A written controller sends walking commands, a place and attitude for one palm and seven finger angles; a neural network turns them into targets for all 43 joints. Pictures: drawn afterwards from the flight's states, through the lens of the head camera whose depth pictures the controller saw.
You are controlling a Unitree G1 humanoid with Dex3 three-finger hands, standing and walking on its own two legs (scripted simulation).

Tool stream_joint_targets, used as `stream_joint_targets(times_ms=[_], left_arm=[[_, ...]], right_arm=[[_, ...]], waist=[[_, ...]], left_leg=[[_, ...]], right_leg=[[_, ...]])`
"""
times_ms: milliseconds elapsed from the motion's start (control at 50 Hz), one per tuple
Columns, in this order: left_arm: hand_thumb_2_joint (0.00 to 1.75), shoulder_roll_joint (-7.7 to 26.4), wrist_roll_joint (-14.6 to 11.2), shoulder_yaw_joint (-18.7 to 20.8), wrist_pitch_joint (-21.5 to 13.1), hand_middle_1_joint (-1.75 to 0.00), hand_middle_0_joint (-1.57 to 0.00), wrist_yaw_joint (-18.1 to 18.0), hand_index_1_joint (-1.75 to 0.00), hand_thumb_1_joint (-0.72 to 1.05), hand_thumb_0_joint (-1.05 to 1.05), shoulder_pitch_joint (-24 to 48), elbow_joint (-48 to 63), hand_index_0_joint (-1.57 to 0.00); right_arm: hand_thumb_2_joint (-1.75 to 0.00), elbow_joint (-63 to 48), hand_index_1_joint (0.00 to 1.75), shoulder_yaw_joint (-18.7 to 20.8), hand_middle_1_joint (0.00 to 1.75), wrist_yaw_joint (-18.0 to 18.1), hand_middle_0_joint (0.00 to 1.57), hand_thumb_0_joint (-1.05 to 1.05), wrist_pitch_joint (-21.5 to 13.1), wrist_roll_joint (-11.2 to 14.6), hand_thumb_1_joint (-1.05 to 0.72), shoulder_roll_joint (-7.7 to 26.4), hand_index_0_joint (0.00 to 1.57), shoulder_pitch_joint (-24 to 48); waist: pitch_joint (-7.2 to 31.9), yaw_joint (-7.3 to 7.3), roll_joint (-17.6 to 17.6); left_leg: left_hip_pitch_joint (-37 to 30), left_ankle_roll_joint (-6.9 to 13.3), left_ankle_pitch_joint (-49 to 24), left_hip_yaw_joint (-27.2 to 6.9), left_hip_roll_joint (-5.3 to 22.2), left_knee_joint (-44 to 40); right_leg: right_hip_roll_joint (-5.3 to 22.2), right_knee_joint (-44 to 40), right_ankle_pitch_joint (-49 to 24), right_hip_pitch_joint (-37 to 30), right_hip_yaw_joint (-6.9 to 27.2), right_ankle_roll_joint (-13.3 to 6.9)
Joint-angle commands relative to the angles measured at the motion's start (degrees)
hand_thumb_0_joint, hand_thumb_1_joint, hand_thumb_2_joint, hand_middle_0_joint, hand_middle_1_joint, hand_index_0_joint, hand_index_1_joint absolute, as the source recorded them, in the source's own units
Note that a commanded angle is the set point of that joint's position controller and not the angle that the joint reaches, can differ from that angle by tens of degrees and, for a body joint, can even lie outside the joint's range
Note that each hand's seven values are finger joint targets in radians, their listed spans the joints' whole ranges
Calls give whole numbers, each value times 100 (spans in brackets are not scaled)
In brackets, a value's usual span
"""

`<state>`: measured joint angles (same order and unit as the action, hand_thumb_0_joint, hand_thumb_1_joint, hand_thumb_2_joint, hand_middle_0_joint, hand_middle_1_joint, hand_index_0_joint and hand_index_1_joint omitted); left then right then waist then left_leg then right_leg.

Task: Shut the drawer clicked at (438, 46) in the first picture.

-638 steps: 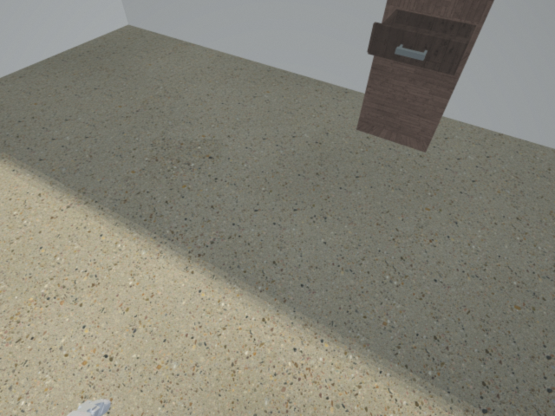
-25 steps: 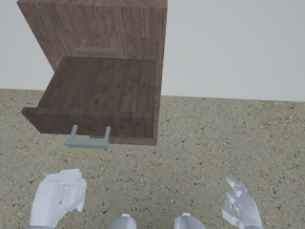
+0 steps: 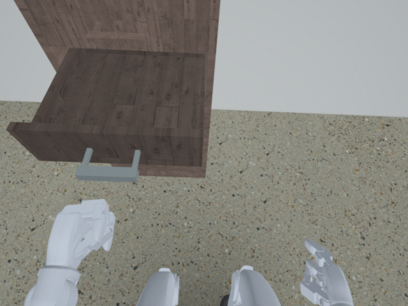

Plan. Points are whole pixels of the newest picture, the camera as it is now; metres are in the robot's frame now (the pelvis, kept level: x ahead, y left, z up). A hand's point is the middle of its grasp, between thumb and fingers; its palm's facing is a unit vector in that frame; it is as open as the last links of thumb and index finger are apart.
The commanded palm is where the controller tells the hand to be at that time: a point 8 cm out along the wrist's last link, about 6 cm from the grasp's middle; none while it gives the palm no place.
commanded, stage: bring the fist close to the handle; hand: left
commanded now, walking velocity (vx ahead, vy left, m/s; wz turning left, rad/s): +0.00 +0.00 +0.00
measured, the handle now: (110, 164) +0.39 +0.22 -0.01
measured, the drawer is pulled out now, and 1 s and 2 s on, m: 0.26 0.26 0.16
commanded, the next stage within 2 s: push the drawer shut in 0.78 s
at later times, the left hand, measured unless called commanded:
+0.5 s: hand (121, 213) +0.29 +0.18 -0.01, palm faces -0.03 -1.00 -0.03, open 3.3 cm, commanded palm +0.27 +0.23 +0.00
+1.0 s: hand (122, 210) +0.30 +0.17 -0.01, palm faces -0.02 -1.00 -0.05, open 3.3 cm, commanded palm +0.28 +0.23 +0.00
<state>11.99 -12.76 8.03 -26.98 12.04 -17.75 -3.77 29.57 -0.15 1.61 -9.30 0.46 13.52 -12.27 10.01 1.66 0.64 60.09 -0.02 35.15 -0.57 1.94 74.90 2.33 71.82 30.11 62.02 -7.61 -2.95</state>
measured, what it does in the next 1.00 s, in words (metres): stands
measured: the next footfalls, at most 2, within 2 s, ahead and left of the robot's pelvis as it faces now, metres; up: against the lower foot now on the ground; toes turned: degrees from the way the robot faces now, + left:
none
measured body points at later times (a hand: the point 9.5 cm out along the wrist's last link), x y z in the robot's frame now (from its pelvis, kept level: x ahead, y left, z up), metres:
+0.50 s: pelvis -0.01 +0.01 -0.03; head +0.11 +0.03 +0.40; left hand +0.29 +0.23 -0.01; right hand +0.17 -0.23 -0.13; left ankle +0.01 +0.12 -0.62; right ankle +0.04 -0.10 -0.62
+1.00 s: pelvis -0.01 +0.01 -0.03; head +0.12 +0.03 +0.41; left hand +0.29 +0.23 -0.01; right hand +0.18 -0.23 -0.12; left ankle +0.01 +0.12 -0.62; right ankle +0.04 -0.10 -0.62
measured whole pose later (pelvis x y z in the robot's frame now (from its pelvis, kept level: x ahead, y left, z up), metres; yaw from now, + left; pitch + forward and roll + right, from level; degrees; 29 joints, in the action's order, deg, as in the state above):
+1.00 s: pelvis -0.01 +0.01 -0.03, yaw +0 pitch +25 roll -2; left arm 12.0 -9.9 6.6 -27.1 8.3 -4.2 -11.9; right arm 29.5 -0.5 0.1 -4.1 -0.3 14.2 -9.8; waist 10.5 1.8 0.5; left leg 69.5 1.0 36.8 -0.2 1.3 81.2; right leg 3.2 77.7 31.3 71.4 -6.9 -2.2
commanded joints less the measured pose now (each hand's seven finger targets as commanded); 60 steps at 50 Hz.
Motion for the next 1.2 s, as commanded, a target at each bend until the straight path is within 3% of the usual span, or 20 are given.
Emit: stream_joint_targets(times_ms=[0, 40, 100, 120, 180, 220, 260, 320, 380, 400, 440, 520, 600, 680, 780, 820, 860, 920, 1040, 1180], left_arm=[[90, 606, -102, 313, -418, -160, -140, -16, -160, 90, 0, 606, 903, -140], [90, 585, -75, 280, -411, -160, -140, -11, -160, 90, 0, 554, 878, -140], [90, 586, -46, 249, -382, -160, -140, -80, -160, 90, 0, 961, 821, -140], [90, 607, -42, 263, -358, -160, -140, -101, -160, 90, 0, 962, 683, -140], [90, 509, 16, 156, -374, -160, -140, -156, -160, 90, 0, 1248, 620, -140], [90, 653, 44, 277, -398, -160, -140, -206, -160, 90, 0, 1445, 496, -140], [90, 539, 86, 185, -430, -160, -140, -213, -160, 90, 0, 1560, 454, -140], [90, 638, 125, 218, -438, -160, -140, -237, -160, 90, 0, 1950, 294, -140], [90, 518, 110, 129, -440, -160, -140, -229, -160, 90, 0, 1925, 418, -140], [90, 634, 87, 271, -409, -160, -140, -244, -160, 90, 0, 1732, 455, -140], [90, 592, 105, 166, -356, -160, -140, -250, -160, 90, 0, 1696, 613, -140], [90, 543, 143, 101, -229, -160, -140, -364, -160, 90, 0, 1779, 457, -140], [90, 538, 166, 128, -294, -160, -140, -419, -160, 90, 0, 1775, 535, -140], [90, 442, 180, -33, -349, -160, -140, -405, -160, 90, 0, 1863, 551, -140], [90, 546, 183, 126, -362, -160, -140, -390, -160, 90, 0, 1554, 512, -140], [90, 618, 153, 218, -339, -160, -140, -392, -160, 90, 0, 1564, 405, -140], [90, 563, 163, 174, -371, -160, -140, -377, -160, 90, 0, 1623, 465, -140], [90, 562, 227, 35, -417, -160, -140, -402, -160, 90, 0, 2325, 439, -140], [90, 674, 169, 252, -325, -160, -140, -323, -160, 90, 0, 2390, 84, -140], [90, 716, 171, 266, -282, -160, -140, -361, -160, 90, 0, 3212, -138, -140]], right_arm=[[-90, -802, 30, 315, 30, 11, 20, 0, -326, 14, -90, 790, 20, 165], [-90, -835, 30, 315, 30, -15, 20, 0, -301, 7, -90, 809, 20, 176], [-90, -797, 30, 315, 30, -44, 20, 0, -254, -2, -90, 841, 20, 187], [-90, -800, 30, 308, 30, -39, 20, 0, -230, -19, -90, 858, 20, 174], [-90, -780, 30, 315, 30, -68, 20, 0, -183, -24, -90, 859, 20, 194], [-90, -751, 30, 313, 30, -66, 20, 0, -145, -39, -90, 895, 20, 171], [-90, -756, 30, 312, 30, -88, 20, 0, -102, -47, -90, 883, 20, 205], [-90, -698, 30, 312, 30, -80, 20, 0, -45, -54, -90, 922, 20, 172], [-90, -723, 30, 319, 30, -120, 20, 0, 1, -58, -90, 898, 20, 203], [-90, -752, 30, 335, 30, -130, 20, 0, 33, -44, -90, 905, 20, 173], [-90, -801, 30, 322, 30, -149, 20, 0, 92, -39, -90, 897, 20, 185], [-90, -785, 30, 306, 30, -141, 20, 0, 194, -22, -90, 899, 20, 163], [-90, -774, 30, 310, 30, -136, 20, 0, 223, -30, -90, 871, 20, 172], [-90, -749, 30, 310, 30, -140, 20, 0, 227, -36, -90, 868, 20, 154], [-90, -792, 30, 329, 30, -148, 20, 0, 265, -36, -90, 856, 20, 160], [-90, -791, 30, 315, 30, -142, 20, 0, 292, -34, -90, 860, 20, 128], [-90, -792, 30, 326, 30, -138, 20, 0, 296, -30, -90, 839, 20, 159], [-90, -700, 30, 298, 30, -105, 20, 0, 283, -54, -90, 874, 20, 131], [-90, -624, 30, 301, 30, -99, 20, 0, 282, -48, -90, 881, 20, 74], [-90, -504, 30, 296, 30, -75, 20, 0, 303, -35, -90, 898, 20, 34]], waist=[[1591, -18, 92], [1735, -72, 200], [1744, -16, 179], [1695, -7, 19], [1810, 12, 150], [1837, 31, 18], [1914, 2, 231], [1996, 76, 133], [2315, -30, 370], [2392, -84, 275], [2495, -78, 381], [2145, 57, 63], [2166, -5, 206], [2155, 75, 161], [2224, -30, 160], [2122, 0, 26], [2151, -9, 171], [1983, 165, 226], [2407, 50, 228], [2305, 199, 164]], left_leg=[[-236, 148, -1515, -124, -245, -919], [-335, 148, -1634, -141, -246, -948], [-245, 140, -1538, -172, -244, -893], [-182, 152, -1577, -199, -240, -871], [-146, 141, -1484, -184, -252, -793], [-25, 149, -1414, -223, -242, -724], [-87, 131, -1427, -210, -254, -703], [-14, 139, -1421, -254, -236, -601], [-192, 112, -1640, -237, -249, -593], [-232, 100, -1745, -247, -240, -635], [-343, 101, -1879, -254, -233, -654], [-88, 134, -1609, -286, -230, -636], [-135, 104, -1571, -267, -241, -674], [-190, 116, -1631, -267, -241, -626], [-142, 108, -1736, -219, -254, -627], [-15, 128, -1711, -225, -255, -611], [-64, 123, -1729, -185, -260, -589], [-78, 132, -1604, -261, -244, -543], [-149, 127, -1846, -183, -265, -529], [-98, 133, -1683, -187, -246, -520]], right_leg=[[-148, -964, -855, -1533, 707, 144], [-163, -830, -988, -1444, 612, 122], [-162, -749, -893, -1270, 586, 127], [-182, -707, -936, -1230, 559, 113], [-153, -626, -863, -1071, 563, 124], [-181, -541, -750, -963, 556, 115], [-165, -480, -774, -847, 550, 105], [-183, -366, -762, -690, 530, 100], [-163, -297, -960, -755, 528, 85], [-163, -299, -1056, -876, 512, 82], [-173, -280, -1166, -892, 508, 84], [-200, -348, -980, -832, 489, 107], [-185, -364, -939, -848, 498, 93], [-189, -365, -1021, -781, 496, 101], [-185, -351, -1167, -982, 526, 92], [-208, -362, -1178, -1028, 539, 94], [-193, -363, -1229, -1014, 564, 103], [-213, -337, -1034, -694, 524, 93], [-198, -351, -1364, -1060, 586, 104], [-184, -428, -1237, -959, 611, 140]])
